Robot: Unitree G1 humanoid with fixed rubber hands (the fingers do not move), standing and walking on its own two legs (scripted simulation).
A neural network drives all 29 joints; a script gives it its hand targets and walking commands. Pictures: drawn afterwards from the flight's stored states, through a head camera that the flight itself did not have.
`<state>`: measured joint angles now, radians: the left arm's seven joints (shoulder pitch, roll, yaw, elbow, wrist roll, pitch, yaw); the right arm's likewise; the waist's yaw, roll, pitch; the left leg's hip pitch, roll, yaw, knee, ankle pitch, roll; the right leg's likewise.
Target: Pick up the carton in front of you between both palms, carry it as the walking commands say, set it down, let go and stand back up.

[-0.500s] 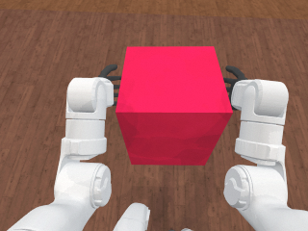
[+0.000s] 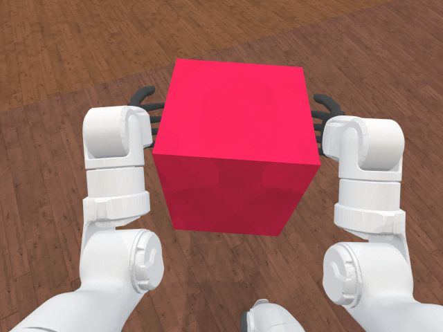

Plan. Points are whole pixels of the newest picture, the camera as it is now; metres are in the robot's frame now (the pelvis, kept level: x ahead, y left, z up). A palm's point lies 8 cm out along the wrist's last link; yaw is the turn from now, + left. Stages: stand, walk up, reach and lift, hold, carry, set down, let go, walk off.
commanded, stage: carry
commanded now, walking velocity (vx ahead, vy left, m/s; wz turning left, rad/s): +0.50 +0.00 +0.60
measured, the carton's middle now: (232, 155) +0.40 -0.04 +0.09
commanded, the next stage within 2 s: none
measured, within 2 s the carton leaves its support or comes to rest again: neither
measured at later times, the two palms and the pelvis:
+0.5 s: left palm (77, 41) +0.66 +0.24 +0.19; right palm (212, 18) +0.73 -0.05 +0.19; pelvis +0.33 +0.01 +0.02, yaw +13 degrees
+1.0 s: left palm out of the picture +0.96 +0.30 +0.27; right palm out of the picture +1.06 +0.02 +0.28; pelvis +0.65 +0.05 +0.10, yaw +16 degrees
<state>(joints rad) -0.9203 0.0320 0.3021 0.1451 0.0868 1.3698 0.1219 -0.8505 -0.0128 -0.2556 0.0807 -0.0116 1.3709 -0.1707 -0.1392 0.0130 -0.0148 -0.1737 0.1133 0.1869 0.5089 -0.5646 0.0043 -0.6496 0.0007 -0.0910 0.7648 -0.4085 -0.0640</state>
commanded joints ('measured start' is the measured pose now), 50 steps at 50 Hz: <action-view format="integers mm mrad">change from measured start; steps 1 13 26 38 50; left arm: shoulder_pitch -622 -872 -832 -706 -775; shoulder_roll -929 -1096 -1116 -955 -1128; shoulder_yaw -468 -601 -591 -572 -591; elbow -5 -244 -133 -228 -57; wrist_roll -290 -526 -489 -354 -490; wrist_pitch -33 -23 -47 -23 -50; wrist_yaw -133 -207 -252 -163 -228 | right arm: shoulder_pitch -929 -857 -830 -919 -826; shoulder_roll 1097 1059 1092 1107 1077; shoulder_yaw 604 514 548 635 485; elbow -86 -74 10 -234 59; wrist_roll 531 379 361 499 370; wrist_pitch -32 -33 -64 -42 -39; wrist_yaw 295 211 232 255 290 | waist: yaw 165 190 9 55 247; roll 128 -122 294 71 -12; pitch -570 -491 -769 -572 -562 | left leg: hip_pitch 25 -840 609 296 -718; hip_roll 96 -60 196 88 -131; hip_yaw -68 -161 -910 -408 -234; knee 159 995 -43 -83 978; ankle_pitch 840 134 400 504 91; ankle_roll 87 69 443 280 46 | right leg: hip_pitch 652 897 34 -165 925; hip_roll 105 -310 87 -70 -300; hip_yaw -170 219 9 69 559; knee -217 -365 756 323 -285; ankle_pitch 156 274 -96 -16 414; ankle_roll -30 -69 112 52 -233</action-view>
